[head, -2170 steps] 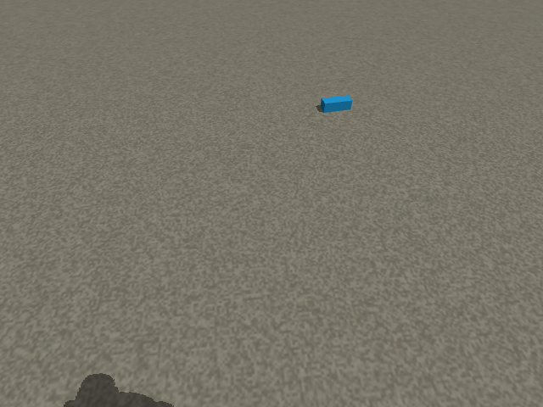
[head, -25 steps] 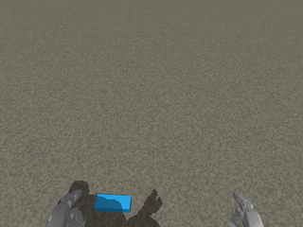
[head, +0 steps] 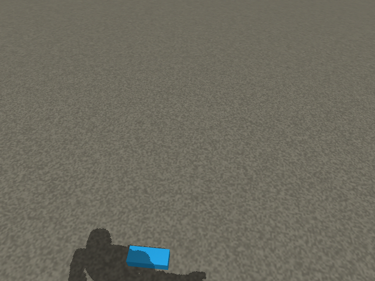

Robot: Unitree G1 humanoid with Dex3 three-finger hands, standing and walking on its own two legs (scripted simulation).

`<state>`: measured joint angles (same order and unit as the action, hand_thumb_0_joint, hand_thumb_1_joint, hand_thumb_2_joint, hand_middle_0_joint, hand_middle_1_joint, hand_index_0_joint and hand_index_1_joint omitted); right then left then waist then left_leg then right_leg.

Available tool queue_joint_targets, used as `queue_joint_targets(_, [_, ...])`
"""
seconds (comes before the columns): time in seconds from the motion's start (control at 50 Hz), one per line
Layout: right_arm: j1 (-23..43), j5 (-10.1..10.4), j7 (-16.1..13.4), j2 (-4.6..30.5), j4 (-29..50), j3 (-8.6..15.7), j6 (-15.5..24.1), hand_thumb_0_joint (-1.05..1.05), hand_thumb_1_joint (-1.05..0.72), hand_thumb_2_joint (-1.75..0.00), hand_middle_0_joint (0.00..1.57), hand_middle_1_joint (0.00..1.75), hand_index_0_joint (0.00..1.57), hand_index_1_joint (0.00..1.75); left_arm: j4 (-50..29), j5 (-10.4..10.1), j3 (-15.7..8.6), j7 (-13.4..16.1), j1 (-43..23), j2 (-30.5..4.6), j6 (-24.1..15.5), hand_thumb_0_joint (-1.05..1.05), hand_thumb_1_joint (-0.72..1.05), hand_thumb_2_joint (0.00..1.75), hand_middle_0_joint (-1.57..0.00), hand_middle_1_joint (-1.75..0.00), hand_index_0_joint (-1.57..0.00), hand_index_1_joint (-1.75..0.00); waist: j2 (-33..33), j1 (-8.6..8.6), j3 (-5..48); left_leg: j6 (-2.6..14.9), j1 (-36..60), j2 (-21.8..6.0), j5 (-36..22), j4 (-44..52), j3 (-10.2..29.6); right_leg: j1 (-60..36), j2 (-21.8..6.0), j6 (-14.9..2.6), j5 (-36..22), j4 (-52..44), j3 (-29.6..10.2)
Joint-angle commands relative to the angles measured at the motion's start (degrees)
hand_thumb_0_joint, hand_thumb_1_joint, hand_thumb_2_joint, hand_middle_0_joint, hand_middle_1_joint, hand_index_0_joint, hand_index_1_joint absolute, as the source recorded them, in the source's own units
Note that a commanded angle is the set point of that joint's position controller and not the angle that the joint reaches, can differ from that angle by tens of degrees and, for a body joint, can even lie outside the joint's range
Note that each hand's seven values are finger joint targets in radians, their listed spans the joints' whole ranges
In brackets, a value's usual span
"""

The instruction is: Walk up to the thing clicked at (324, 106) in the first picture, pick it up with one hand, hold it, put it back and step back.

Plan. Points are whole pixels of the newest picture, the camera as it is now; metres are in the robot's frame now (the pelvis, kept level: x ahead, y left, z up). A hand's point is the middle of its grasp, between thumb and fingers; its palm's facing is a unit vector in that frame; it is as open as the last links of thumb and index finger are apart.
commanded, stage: stand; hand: left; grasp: from above
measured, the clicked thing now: (148, 257) +0.40 +0.20 -0.74
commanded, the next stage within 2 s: step back in 1.98 s
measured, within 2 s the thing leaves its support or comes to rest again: neither
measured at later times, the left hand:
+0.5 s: hand out of the picture +0.03 +0.23 -0.16, palm faces +0.03 -0.94 -0.34, open 7.4 cm
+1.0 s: hand out of the picture +0.07 +0.22 -0.15, palm faces +0.02 -0.94 -0.33, open 7.4 cm
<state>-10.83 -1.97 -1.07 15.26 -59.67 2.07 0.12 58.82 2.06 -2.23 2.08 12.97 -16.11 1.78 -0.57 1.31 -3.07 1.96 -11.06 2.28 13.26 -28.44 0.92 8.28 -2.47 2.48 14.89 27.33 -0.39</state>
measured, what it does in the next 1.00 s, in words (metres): stands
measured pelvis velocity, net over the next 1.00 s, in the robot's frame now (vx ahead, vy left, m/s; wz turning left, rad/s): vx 0.01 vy -0.02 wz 0.00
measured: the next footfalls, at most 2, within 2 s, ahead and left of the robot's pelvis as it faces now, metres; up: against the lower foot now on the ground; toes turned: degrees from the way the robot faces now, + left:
none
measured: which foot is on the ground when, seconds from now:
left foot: down 0.00-1.00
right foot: down 0.00-1.00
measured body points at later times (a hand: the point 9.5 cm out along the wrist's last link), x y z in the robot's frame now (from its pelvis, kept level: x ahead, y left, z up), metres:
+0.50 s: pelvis -0.01 -0.01 +0.01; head -0.02 -0.02 +0.46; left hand +0.03 +0.28 -0.13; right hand +0.05 -0.30 -0.13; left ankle +0.03 +0.10 -0.74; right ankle +0.00 -0.15 -0.74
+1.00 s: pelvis +0.01 -0.02 +0.01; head +0.01 -0.02 +0.46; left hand +0.07 +0.27 -0.13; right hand +0.07 -0.31 -0.13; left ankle +0.03 +0.10 -0.74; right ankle +0.00 -0.15 -0.74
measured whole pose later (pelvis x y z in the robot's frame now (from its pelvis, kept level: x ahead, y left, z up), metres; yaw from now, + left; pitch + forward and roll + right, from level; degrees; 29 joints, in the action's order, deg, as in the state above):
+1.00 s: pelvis +0.01 -0.02 +0.01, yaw +0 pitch -4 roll +0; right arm -7.4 -1.0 -0.6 17.8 -65.6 0.7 0.3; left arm 65.8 1.3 -1.8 0.9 7.3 -17.4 0.1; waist 0.6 0.1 -3.7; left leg 0.0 -6.6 0.5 9.5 -19.9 1.9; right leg 3.8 -0.7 0.8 11.3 18.8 0.5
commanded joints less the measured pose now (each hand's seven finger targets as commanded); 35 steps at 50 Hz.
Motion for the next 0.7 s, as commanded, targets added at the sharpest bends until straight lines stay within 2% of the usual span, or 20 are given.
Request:
queue_joint_targets(0.0, [3.54,0.29,-1.13,12.07,2.75,2.51,1.41,0.0,-0.9,-0.9,0.2,0.3,0.2,0.3,-1.19,-0.09,-2.02,0.45,-2.5,-9.33,-2.09,0.0,0.9,0.9,-0.2,-0.3,-0.2,-0.3,3.19,-0.33,0.78,0.08,1.22,-7.23,0.6,12.19,9.33,-0.49,-2.4,-2.48,-4.54,-5.94,-2.35])
queue_joint_targets(0.04, [4.0,0.31,-1.02,11.84,1.96,2.5,1.13,0.0,-0.9,-0.9,0.2,0.3,0.2,0.3,0.1,0.09,-1.82,0.48,-2.48,-9.62,-2.18,0.0,0.9,0.9,-0.2,-0.3,-0.2,-0.3,2.01,-0.3,-0.57,-0.04,0.88,-6.79,1.34,11.88,8.67,0.0,-2.65,-2.43,-3.26,-7.67,-2.67])
queue_joint_targets(0.12, [3.57,0.54,-0.85,11.65,0.67,2.38,1.25,0.0,-0.9,-0.9,0.2,0.3,0.2,0.3,1.48,-0.07,-1.7,0.49,-3.11,-10.21,-2.49,0.0,0.9,0.9,-0.2,-0.3,-0.2,-0.3,0.0,-0.73,0.0,-0.11,3.76,-6.67,-2.68,11.74,7.82,-0.12,-3.41,-2.62,-4.57,-9.19,-3.19])
queue_joint_targets(0.16, [4.43,0.53,-0.76,12.12,0.45,2.38,1.11,0.0,-0.9,-0.9,0.2,0.3,0.2,0.3,2.11,-0.04,-1.51,0.47,-2.76,-10.06,-2.47,0.0,0.9,0.9,-0.2,-0.3,-0.2,-0.3,0.95,-0.56,-0.71,-0.07,3.23,-6.77,-0.33,12.09,8.01,0.51,-3.13,-2.37,-3.17,-9.77,-2.87])
queue_joint_targets(0.2, [4.18,0.54,-0.71,12.13,-0.02,2.35,0.92,0.0,-0.9,-0.9,0.2,0.3,0.2,0.3,2.47,-0.1,-1.58,0.52,-3.29,-10.36,-2.51,0.0,0.9,0.9,-0.2,-0.3,-0.2,-0.3,-0.23,-0.84,-1.0,0.01,3.17,-6.94,-0.34,12.17,7.84,0.18,-3.52,-2.46,-2.66,-10.23,-3.19])
queue_joint_targets(0.3, [4.66,0.48,-0.36,12.23,-0.57,1.97,0.45,0.0,-0.9,-0.9,0.2,0.3,0.2,0.3,3.23,-0.17,-1.61,0.25,-3.49,-11.25,-2.4,0.0,0.9,0.9,-0.2,-0.3,-0.2,-0.3,1.12,-0.75,-3.42,-0.28,-0.3,-6.79,5.92,13.68,8.27,0.72,-3.01,-2.41,1.76,-11.0,-3.21])
queue_joint_targets(0.32, [4.51,0.54,-0.39,12.37,-0.64,1.97,0.55,0.0,-0.9,-0.9,0.2,0.3,0.2,0.3,3.14,-0.25,-1.69,0.26,-3.57,-11.2,-2.55,0.0,0.9,0.9,-0.2,-0.3,-0.2,-0.3,1.07,-0.78,-1.18,0.0,1.32,-6.92,3.16,12.82,7.87,-0.55,-3.6,-2.66,-0.29,-11.14,-3.69])
queue_joint_targets(0.36, [5.28,0.64,-0.36,12.43,-0.7,1.84,0.67,0.0,-0.9,-0.9,0.2,0.3,0.2,0.3,3.27,-0.28,-1.61,0.15,-3.6,-11.48,-2.62,0.0,0.9,0.9,-0.2,-0.3,-0.2,-0.3,1.16,-0.62,-1.24,-0.12,1.95,-6.94,2.23,12.73,7.95,0.3,-3.62,-2.73,0.1,-11.5,-3.73])
queue_joint_targets(0.4, [4.98,0.62,-0.37,12.42,-1.02,1.66,0.75,0.0,-0.9,-0.9,0.2,0.3,0.2,0.3,3.34,-0.33,-1.61,0.11,-4.13,-11.49,-2.84,0.0,0.9,0.9,-0.2,-0.3,-0.2,-0.3,0.89,-0.76,0.04,0.03,2.12,-7.03,0.02,12.07,7.54,-1.19,-4.12,-2.84,-1.93,-11.61,-4.05])
queue_joint_targets(0.46, [5.1,0.73,-0.26,12.77,-1.34,1.49,0.68,0.0,-0.9,-0.9,0.2,0.3,0.2,0.3,3.88,-0.4,-1.62,-0.06,-3.92,-12.07,-2.61,0.0,0.9,0.9,-0.2,-0.3,-0.2,-0.3,1.1,-0.63,-2.83,-0.32,0.89,-7.13,3.98,13.26,8.15,1.09,-3.4,-2.78,1.91,-11.9,-3.84])
queue_joint_targets(0.5, [4.9,0.67,-0.2,12.87,-1.34,1.39,0.62,0.0,-0.9,-0.9,0.2,0.3,0.2,0.3,3.6,-0.48,-1.69,-0.1,-4.53,-12.28,-2.65,0.0,0.9,0.9,-0.2,-0.3,-0.2,-0.3,1.5,-0.9,-1.75,-0.17,0.3,-7.01,3.68,12.9,7.8,0.07,-3.56,-2.82,1.36,-12.02,-4.0])
queue_joint_targets(0.52, [5.12,0.74,-0.22,12.73,-1.4,1.37,0.72,0.0,-0.9,-0.9,0.2,0.3,0.2,0.3,3.62,-0.56,-1.7,-0.11,-4.51,-12.24,-2.81,0.0,0.9,0.9,-0.2,-0.3,-0.2,-0.3,0.81,-0.78,-0.39,-0.04,1.82,-7.13,0.85,12.04,7.48,-0.63,-4.14,-3.07,0.16,-12.17,-4.47])
queue_joint_targets(0.58, [4.88,0.78,-0.25,12.9,-1.64,1.07,0.95,0.0,-0.9,-0.9,0.2,0.3,0.2,0.3,3.74,-0.65,-1.79,-0.18,-5.0,-12.36,-2.99,0.0,0.9,0.9,-0.2,-0.3,-0.2,-0.3,0.82,-0.99,0.62,0.0,3.35,-7.3,-2.91,11.61,7.14,-1.08,-4.33,-3.13,-3.25,-12.17,-4.5])
queue_joint_targets(0.64, [4.68,0.78,-0.28,13.0,-1.87,0.87,0.97,0.0,-0.9,-0.9,0.2,0.3,0.2,0.3,3.84,-0.83,-1.84,-0.21,-5.54,-12.55,-2.9,0.0,0.9,0.9,-0.2,-0.3,-0.2,-0.3,0.61,-1.13,-0.54,-0.13,2.54,-7.33,-2.63,11.99,7.12,-0.73,-4.16,-3.02,-2.8,-12.37,-4.35])
queue_joint_targets(0.68, [4.57,0.89,-0.27,13.16,-2.1,0.72,1.04,0.0,-0.9,-0.9,0.2,0.3,0.2,0.3,3.92,-0.86,-1.69,-0.3,-5.74,-12.08,-3.03,0.0,0.9,0.9,-0.2,-0.3,-0.2,-0.3,0.7,-1.07,0.35,-0.04,3.5,-7.65,-5.1,11.66,7.05,-1.55,-4.33,-3.01,-4.49,-12.4,-4.37])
